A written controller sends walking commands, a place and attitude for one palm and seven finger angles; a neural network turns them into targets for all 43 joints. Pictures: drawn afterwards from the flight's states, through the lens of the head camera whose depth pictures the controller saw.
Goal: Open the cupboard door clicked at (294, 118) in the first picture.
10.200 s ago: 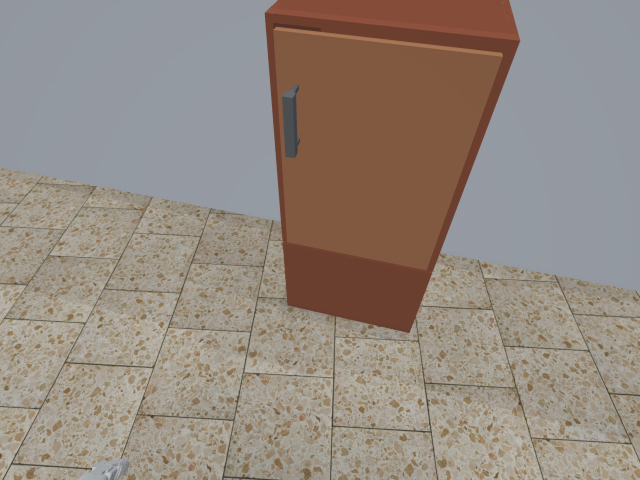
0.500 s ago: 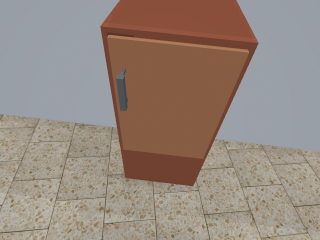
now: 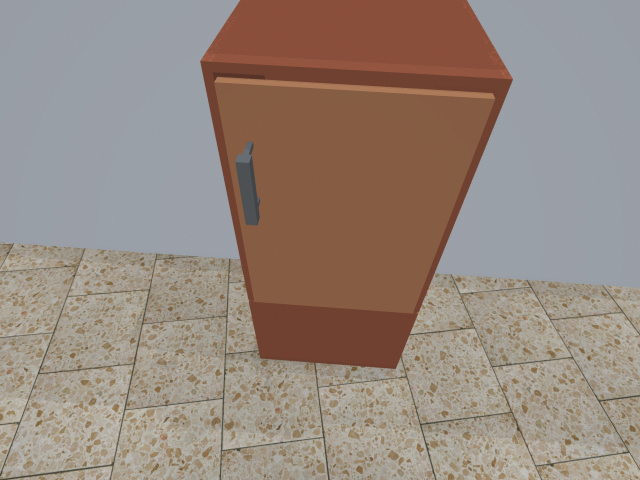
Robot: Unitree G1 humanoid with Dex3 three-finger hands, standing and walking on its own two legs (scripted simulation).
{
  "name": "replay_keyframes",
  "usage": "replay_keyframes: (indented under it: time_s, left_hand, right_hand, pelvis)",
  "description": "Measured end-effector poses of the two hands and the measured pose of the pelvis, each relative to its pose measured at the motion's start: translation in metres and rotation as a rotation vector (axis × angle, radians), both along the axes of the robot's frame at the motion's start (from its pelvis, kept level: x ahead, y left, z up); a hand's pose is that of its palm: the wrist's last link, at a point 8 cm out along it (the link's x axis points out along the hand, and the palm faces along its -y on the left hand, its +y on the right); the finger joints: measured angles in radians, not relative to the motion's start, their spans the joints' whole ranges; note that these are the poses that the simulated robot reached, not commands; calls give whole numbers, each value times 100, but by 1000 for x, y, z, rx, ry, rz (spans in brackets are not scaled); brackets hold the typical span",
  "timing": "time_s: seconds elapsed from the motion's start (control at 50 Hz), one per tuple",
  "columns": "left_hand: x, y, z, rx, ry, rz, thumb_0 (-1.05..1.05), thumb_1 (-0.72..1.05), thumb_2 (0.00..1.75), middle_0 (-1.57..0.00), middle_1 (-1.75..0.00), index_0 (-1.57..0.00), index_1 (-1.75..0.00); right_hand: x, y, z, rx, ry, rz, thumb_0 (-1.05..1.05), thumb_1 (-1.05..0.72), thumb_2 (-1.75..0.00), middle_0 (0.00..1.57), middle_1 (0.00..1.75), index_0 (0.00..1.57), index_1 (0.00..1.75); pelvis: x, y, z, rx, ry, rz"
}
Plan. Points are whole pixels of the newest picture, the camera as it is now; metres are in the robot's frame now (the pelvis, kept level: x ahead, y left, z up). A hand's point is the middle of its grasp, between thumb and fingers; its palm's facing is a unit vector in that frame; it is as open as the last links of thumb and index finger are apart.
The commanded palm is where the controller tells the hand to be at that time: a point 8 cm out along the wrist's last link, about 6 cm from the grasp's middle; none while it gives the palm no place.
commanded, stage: look again from close up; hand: left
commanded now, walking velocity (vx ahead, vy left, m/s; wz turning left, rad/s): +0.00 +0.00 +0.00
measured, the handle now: (250, 184) +0.57 +0.17 +0.03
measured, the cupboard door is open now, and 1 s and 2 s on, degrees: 0 0 0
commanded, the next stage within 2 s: shuffle to correct the standing spot in 0.44 s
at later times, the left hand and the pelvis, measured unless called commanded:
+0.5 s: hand out of the picture -0.02 +0.15 -0.18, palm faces +0.06 -0.98 -0.19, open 7.4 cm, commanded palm none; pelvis -0.02 -0.02 +0.00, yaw +1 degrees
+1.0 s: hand out of the picture -0.02 +0.12 -0.19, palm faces +0.10 -0.99 -0.13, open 7.4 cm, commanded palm none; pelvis +0.02 -0.03 -0.01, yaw +2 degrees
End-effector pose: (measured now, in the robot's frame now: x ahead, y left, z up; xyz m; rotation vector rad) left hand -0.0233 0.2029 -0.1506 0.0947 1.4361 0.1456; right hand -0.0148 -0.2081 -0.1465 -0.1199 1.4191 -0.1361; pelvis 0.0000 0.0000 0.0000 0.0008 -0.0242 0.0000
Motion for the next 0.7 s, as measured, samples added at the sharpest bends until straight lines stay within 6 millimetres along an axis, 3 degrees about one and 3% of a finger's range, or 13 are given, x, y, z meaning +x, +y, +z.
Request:
replay_keyframes:
  time_s: [0.32,0.58,0.7]
  left_hand:
    - [11,12,3,54,-128,-13,1,90,90,-20,-30,-19,-30]
    - [-18,-12,3,26,-72,8,1,90,90,-20,-30,-19,-30]
    - [-28,-24,-2,3,-40,28,1,90,90,-20,-30,-20,-30]
  right_hand:
    - [11,-17,-5,-14,-133,32,2,-93,-90,20,30,20,30]
    - [-2,-34,0,-17,-94,46,1,-91,-90,20,30,20,30]
    - [-14,-38,-2,-15,-44,42,1,-91,-90,20,30,20,30]
  pelvis:
    - [-14,-6,-6,4,-28,18]
    - [-23,-23,-3,7,-16,22]
    - [-18,-29,-5,3,-12,25]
